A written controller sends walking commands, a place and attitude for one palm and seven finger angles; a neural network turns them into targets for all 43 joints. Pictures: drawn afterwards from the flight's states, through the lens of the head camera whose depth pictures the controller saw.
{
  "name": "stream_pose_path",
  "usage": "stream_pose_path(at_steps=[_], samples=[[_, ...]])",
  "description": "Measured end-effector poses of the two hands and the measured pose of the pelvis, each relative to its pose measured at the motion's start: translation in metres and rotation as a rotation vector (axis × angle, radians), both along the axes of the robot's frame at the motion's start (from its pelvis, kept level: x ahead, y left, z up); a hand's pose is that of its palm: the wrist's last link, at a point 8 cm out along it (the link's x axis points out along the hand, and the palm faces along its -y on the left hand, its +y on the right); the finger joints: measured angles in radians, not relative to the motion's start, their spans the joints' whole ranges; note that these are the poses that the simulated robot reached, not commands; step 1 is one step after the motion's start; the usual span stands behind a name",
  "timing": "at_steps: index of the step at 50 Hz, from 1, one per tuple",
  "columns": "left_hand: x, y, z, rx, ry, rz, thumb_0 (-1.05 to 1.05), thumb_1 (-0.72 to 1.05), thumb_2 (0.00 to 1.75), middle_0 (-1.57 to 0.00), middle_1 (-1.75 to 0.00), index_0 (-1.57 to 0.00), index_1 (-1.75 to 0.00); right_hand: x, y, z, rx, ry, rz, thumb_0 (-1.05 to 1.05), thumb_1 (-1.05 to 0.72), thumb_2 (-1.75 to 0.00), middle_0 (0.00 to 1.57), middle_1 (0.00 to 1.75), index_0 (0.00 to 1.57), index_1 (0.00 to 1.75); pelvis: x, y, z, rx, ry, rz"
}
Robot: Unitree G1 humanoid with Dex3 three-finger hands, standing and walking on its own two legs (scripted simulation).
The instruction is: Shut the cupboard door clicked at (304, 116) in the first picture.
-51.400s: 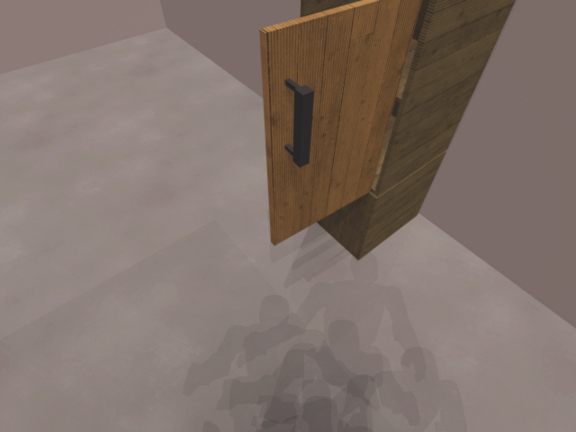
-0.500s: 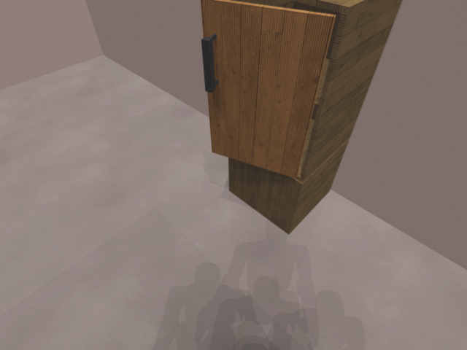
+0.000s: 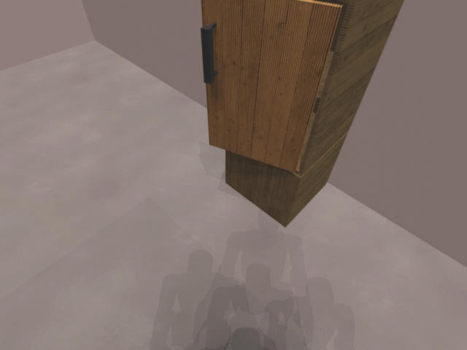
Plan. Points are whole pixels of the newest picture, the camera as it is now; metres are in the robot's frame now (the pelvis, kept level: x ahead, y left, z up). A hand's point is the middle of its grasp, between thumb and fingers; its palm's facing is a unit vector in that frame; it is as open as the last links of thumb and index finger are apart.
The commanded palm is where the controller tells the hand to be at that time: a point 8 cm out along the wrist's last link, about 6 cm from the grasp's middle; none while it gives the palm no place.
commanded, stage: look to check the result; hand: left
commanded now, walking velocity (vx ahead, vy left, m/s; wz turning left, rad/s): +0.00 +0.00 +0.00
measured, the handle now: (211, 53) +0.91 +0.11 +0.07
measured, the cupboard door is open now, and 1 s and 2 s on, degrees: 19 19 19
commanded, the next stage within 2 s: walk to a spot facing it in 0.32 s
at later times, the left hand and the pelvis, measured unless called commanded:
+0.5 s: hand out of the picture +0.02 +0.20 -0.17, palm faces +0.00 -0.97 -0.22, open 7.3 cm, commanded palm none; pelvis +0.01 +0.00 +0.00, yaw +0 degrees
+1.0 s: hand out of the picture +0.03 +0.24 -0.19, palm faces +0.27 -0.94 -0.23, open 7.3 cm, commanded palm none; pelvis +0.01 +0.02 -0.02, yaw +15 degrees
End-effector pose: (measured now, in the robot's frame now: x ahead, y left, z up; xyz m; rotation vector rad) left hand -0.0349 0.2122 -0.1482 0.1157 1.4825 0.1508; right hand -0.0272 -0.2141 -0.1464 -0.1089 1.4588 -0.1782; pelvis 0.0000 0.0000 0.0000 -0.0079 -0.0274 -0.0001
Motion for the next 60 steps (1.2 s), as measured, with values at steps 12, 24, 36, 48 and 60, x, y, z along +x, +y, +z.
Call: stream_pose_path(at_steps=[12,24,36,48,60], samples=[[0.021,0.022,0.004,0.041,-0.04,-0.022,0.0,0.91,0.9,-0.2,-0.3,-0.2,-0.3,0.024,-0.008,0.001,-0.022,-0.05,0.015,0.0,-0.91,-0.9,0.2,0.3,0.2,0.3,0.004,0.005,0.0,0.004,0.0,-0.004],[0.05,0.031,0.007,0.055,-0.088,-0.046,0.0,0.91,0.9,-0.2,-0.3,-0.2,-0.3,0.048,-0.027,0.007,-0.063,-0.088,0.036,0.0,-0.91,-0.9,0.2,0.3,0.2,0.3,0.009,0.004,0.002,0.008,0.004,-0.003],[0.049,0.029,-0.002,0.072,-0.122,0.057,0.0,0.91,0.9,-0.2,-0.3,-0.2,-0.3,0.066,-0.022,-0.006,-0.029,-0.043,0.12,0.0,-0.91,-0.9,0.2,0.3,0.2,0.3,0.007,0.0,-0.01,-0.005,0.028,0.099],[0.039,0.062,-0.022,0.077,-0.147,0.198,0.01,0.91,0.9,-0.2,-0.3,-0.21,-0.3,0.129,0.001,-0.005,-0.074,-0.126,0.294,0.0,-0.91,-0.9,0.2,0.3,0.2,0.3,0.006,0.021,-0.023,-0.006,0.025,0.247],[0.065,0.071,0.018,0.167,-0.299,0.277,0.01,0.91,0.9,-0.2,-0.3,-0.2,-0.3,0.173,-0.01,0.01,-0.063,-0.141,0.426,0.0,-0.9,-0.9,0.21,0.3,0.2,0.3,0.014,-0.003,-0.005,-0.027,0.074,0.389]])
